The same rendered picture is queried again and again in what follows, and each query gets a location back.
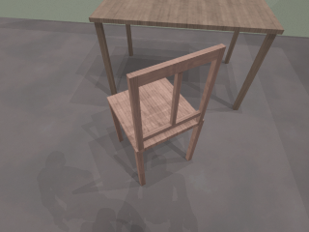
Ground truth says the chair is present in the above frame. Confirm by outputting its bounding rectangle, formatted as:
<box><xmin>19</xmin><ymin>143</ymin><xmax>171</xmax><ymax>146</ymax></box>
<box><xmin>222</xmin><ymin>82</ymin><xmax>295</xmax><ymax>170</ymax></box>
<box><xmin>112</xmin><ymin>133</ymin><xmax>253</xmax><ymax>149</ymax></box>
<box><xmin>107</xmin><ymin>43</ymin><xmax>226</xmax><ymax>187</ymax></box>

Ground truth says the table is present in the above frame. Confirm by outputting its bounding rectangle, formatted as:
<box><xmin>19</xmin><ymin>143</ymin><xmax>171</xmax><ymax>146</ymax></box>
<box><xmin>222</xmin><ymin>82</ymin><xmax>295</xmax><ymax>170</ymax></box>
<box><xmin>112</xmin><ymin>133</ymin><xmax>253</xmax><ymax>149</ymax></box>
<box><xmin>89</xmin><ymin>0</ymin><xmax>285</xmax><ymax>110</ymax></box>

